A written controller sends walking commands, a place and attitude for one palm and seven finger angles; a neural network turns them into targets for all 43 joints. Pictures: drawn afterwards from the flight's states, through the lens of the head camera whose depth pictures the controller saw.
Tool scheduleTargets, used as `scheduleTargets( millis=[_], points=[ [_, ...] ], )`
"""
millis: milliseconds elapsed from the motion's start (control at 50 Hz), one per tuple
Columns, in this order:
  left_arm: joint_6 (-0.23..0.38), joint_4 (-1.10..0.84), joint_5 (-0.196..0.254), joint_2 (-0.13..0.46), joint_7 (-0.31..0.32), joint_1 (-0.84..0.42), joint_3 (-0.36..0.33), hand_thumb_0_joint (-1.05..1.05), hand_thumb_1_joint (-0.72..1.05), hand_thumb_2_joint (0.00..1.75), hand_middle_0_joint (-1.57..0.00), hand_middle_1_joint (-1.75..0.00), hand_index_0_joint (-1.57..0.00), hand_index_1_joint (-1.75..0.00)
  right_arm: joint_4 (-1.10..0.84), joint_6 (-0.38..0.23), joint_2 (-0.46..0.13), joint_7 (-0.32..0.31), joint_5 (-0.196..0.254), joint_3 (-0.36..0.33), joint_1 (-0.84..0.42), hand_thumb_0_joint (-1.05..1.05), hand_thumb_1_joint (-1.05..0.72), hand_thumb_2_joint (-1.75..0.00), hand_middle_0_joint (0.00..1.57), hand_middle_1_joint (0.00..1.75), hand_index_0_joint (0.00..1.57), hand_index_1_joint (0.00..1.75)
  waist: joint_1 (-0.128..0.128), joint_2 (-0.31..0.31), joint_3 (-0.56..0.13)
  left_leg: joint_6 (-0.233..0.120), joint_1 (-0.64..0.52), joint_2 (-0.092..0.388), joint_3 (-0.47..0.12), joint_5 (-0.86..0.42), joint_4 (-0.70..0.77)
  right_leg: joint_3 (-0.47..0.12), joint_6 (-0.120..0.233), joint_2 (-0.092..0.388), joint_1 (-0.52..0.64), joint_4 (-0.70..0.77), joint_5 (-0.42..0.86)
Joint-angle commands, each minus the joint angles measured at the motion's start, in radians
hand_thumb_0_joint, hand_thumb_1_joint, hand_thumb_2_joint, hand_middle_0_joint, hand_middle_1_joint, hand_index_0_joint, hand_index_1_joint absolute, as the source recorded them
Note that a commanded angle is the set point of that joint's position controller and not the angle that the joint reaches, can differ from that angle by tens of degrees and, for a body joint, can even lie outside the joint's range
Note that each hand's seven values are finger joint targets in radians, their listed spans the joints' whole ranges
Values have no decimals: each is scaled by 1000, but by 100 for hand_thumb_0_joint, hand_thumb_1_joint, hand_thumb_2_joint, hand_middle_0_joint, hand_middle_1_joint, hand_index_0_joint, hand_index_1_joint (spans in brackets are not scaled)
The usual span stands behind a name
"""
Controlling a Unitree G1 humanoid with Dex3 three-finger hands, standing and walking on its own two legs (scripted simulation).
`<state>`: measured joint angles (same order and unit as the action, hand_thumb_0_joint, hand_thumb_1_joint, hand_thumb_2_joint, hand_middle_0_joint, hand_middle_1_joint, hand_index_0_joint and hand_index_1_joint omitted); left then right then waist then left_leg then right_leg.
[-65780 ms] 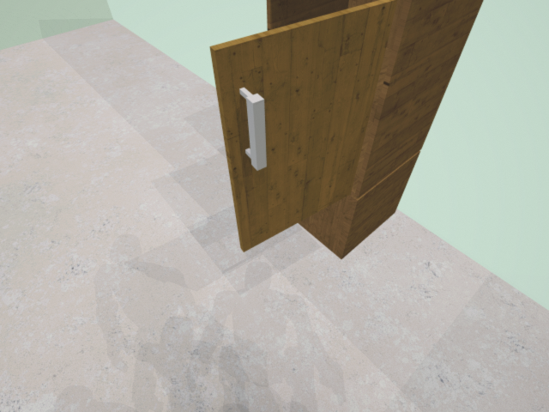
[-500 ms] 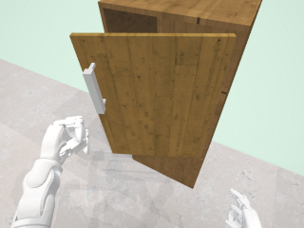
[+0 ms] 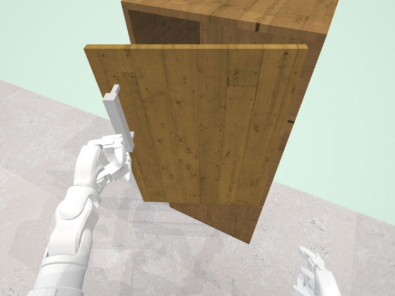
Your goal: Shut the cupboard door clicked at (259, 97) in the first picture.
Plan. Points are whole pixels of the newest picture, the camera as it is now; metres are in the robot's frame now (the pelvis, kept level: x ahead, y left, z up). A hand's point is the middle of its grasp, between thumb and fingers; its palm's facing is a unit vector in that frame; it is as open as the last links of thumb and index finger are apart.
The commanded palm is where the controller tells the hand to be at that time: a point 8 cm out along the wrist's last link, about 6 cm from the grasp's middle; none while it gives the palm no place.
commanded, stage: bring the fist close to the handle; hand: left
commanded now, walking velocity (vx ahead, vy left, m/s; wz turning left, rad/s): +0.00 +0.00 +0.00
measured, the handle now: (122, 119) +0.46 +0.21 +0.11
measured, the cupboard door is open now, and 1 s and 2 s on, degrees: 24 24 13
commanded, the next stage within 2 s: push the door shut along its arc in 0.58 s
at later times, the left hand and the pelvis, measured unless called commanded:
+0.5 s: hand (128, 155) +0.36 +0.17 +0.11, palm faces +0.01 -1.00 -0.03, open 3.1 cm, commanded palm +0.33 +0.21 +0.11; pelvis -0.01 +0.00 +0.00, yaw -1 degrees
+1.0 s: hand (139, 140) +0.39 +0.15 +0.12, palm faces -0.08 -1.00 -0.04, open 3.1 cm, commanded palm +0.37 +0.21 +0.11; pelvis -0.01 +0.00 +0.00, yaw +0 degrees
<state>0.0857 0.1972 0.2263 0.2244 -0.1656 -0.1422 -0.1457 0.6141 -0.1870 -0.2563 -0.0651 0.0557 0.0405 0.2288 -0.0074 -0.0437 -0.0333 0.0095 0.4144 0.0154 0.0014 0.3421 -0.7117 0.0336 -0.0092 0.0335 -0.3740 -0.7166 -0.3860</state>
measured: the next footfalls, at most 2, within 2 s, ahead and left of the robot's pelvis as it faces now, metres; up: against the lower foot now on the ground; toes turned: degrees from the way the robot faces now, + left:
none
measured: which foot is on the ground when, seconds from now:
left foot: down 0.00-1.00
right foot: down 0.00-1.00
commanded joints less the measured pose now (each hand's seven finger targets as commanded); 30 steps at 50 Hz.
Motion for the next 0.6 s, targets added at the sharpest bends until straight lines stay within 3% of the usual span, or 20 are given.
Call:
scheduleTargets(
  millis=[0,60,100,160,200,220,240,280,300,320,380,400,480,500,520,580],
  points=[
    [46,-95,0,185,19,-358,-92,0,90,90,-130,-150,-130,-150,-120,-23,-124,-4,-2,-50,-48,0,-90,-90,20,30,20,30,16,56,-202,-29,-125,-23,-7,-209,96,16,19,-40,20,107,294],
    [28,-60,-4,145,19,-403,-59,0,90,90,-130,-150,-130,-150,-134,-6,-119,1,1,-48,-56,0,-90,-90,20,30,20,30,13,37,-214,-26,-126,-26,-6,-205,103,16,24,-37,23,107,289],
    [28,-54,-6,171,25,-423,-81,0,90,90,-130,-150,-130,-150,-136,1,-124,3,-2,-51,-50,0,-90,-90,20,30,20,30,4,36,-252,-28,-138,-26,-4,-235,92,11,25,-38,42,104,320],
    [50,-40,-1,166,29,-505,-77,0,90,90,-130,-150,-130,-150,-133,10,-122,4,-2,-50,-45,0,-90,-90,20,30,20,30,20,69,-254,-27,-131,-23,-3,-223,92,13,22,-39,37,103,318],
    [73,-30,-8,208,34,-490,-113,0,90,90,-130,-150,-130,-150,-133,16,-129,5,-8,-53,-39,0,-90,-90,20,30,20,30,6,76,-272,-29,-130,-22,-2,-240,88,8,24,-40,56,98,332],
    [82,-40,-4,183,32,-480,-99,0,90,90,-130,-150,-130,-150,-141,17,-121,8,-5,-53,-48,0,-90,-90,20,30,20,30,1,44,-279,-29,-135,-25,6,-250,87,5,25,-36,61,95,351],
    [91,-28,-3,205,32,-479,-122,0,90,90,-130,-150,-130,-150,-138,19,-122,9,-6,-55,-42,0,-90,-90,20,30,20,30,0,69,-285,-29,-131,-25,5,-255,87,6,24,-37,70,93,361],
    [104,-31,-3,188,25,-474,-107,0,90,90,-130,-150,-130,-150,-141,22,-120,12,-4,-56,-43,0,-90,-90,20,30,20,30,-1,46,-293,-28,-135,-27,10,-253,87,4,25,-39,67,90,359],
    [103,-6,-7,217,23,-446,-128,0,90,90,-130,-150,-130,-150,-138,25,-127,12,-5,-58,-39,0,-90,-90,20,30,20,30,-6,61,-278,-30,-121,-24,8,-246,89,3,25,-41,69,96,350],
    [101,-8,-3,189,18,-459,-101,0,90,90,-130,-150,-130,-150,-139,27,-124,12,-2,-57,-43,0,-90,-90,20,30,20,30,6,47,-265,-32,-119,-26,15,-237,89,-1,22,-37,59,100,352],
    [94,17,0,194,7,-491,-96,0,90,90,-130,-150,-130,-150,-135,34,-127,9,4,-56,-38,0,-90,-90,20,30,20,30,16,46,-222,-31,-101,-26,9,-192,98,1,23,-40,35,112,302],
    [93,19,-4,213,7,-513,-103,0,90,90,-130,-150,-130,-150,-132,36,-133,5,3,-59,-38,0,-90,-90,20,30,20,30,21,51,-223,-34,-104,-25,8,-178,96,-3,21,-41,29,119,281],
    [106,-14,5,149,10,-602,-40,0,90,90,-130,-150,-130,-150,-129,27,-128,0,6,-59,-38,0,-90,-90,20,30,20,30,41,4,-251,-32,-143,-25,-2,-158,94,2,24,-44,-2,119,248],
    [111,-2,2,187,18,-604,-69,0,90,90,-130,-150,-130,-150,-121,26,-133,-3,4,-62,-30,0,-90,-90,20,30,20,30,38,39,-259,-33,-137,-22,-5,-157,90,1,23,-46,7,119,244],
    [116,2,2,163,20,-607,-50,0,90,90,-130,-150,-130,-150,-121,25,-131,-1,3,-60,-32,0,-90,-90,20,30,20,30,41,41,-266,-33,-138,-22,-8,-153,95,3,23,-44,6,115,238],
    [124,30,-4,174,33,-604,-66,0,90,90,-130,-150,-130,-150,-115,23,-130,0,1,-59,-29,0,-90,-90,20,30,20,30,31,34,-281,-31,-137,-24,-8,-160,94,4,24,-43,8,106,249]
  ],
)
